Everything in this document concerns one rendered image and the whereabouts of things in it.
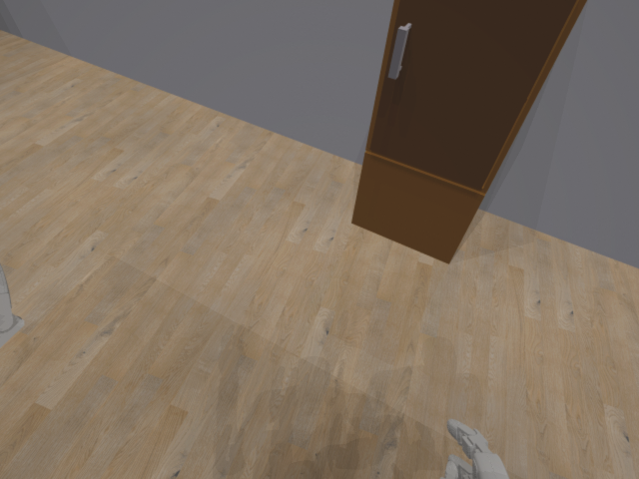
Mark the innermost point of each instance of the left robot hand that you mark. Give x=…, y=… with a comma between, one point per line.
x=9, y=323

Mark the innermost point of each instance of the right robot hand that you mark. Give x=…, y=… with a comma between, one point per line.
x=485, y=464

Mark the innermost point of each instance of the handle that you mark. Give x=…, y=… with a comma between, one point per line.
x=400, y=41

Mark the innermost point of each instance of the cupboard door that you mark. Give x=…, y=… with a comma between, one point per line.
x=467, y=69

